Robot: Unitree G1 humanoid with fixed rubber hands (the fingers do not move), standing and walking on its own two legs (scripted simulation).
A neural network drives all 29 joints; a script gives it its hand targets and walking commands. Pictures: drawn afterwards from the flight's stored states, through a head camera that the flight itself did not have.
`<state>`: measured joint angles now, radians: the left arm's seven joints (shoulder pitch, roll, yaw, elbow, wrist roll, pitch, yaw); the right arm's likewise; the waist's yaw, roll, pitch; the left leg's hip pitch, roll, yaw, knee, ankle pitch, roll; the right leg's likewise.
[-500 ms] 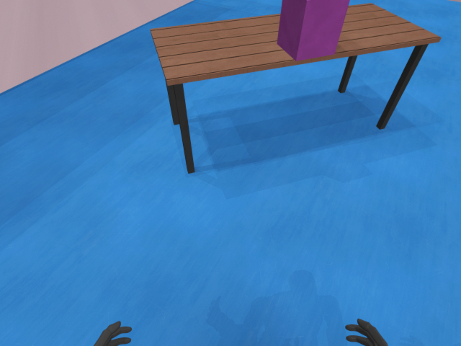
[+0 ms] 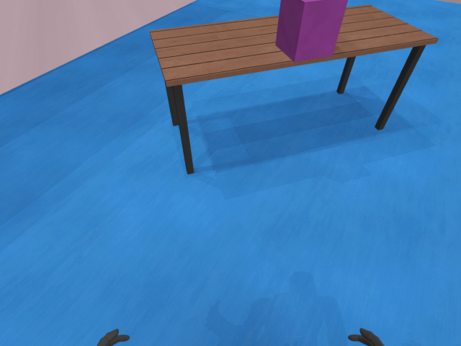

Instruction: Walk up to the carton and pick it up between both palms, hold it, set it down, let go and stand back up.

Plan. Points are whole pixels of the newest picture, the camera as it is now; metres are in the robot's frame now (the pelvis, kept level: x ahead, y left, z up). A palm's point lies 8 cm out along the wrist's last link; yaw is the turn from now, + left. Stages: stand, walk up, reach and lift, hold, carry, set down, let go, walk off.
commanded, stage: stand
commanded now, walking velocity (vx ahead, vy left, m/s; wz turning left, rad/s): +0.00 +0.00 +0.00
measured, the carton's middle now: (308, 23) +1.43 -0.38 -0.01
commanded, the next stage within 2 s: walk up in 0.52 s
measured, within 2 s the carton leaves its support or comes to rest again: neither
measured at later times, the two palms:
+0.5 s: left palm out of the picture +0.11 +0.25 -0.09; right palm out of the picture +0.10 -0.25 -0.10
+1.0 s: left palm (125, 345) +0.17 +0.20 -0.09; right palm out of the picture +0.06 -0.36 -0.11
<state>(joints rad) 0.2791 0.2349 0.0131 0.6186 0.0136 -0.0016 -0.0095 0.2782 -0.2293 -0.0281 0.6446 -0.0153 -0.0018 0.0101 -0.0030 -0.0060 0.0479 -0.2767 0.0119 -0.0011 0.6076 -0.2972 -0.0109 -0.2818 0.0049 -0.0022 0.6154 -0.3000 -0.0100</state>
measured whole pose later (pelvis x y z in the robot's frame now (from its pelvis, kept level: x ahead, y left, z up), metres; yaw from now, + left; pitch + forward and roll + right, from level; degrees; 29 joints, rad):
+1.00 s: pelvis +0.05 -0.07 -0.01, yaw +1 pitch -2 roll +1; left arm 0.31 0.30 0.09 0.57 0.05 0.01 -0.10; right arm 0.46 -0.29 -0.09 0.77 -0.07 -0.04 -0.03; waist -0.04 -0.04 0.02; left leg -0.21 0.08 -0.06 0.64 -0.44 0.02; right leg -0.42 -0.09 0.00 0.75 -0.38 -0.01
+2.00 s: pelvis +0.43 -0.27 -0.02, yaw +16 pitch -3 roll +0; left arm 0.41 0.31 0.01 0.67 0.05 0.04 -0.03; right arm 0.29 -0.23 -0.05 0.58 -0.05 -0.06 -0.04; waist 0.05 -0.05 0.09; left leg -0.44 -0.02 0.09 0.73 -0.22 0.08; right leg -0.29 -0.06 -0.19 0.90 -0.51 -0.04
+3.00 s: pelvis +0.81 -0.54 -0.03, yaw +17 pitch -4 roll +0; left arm 0.24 0.27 0.03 0.59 0.04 0.02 -0.07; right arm 0.37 -0.31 -0.07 0.67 -0.03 0.01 -0.07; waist 0.01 -0.01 0.11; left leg -0.40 0.10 -0.11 1.09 -0.59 0.02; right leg -0.44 -0.10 -0.09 0.83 -0.33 0.00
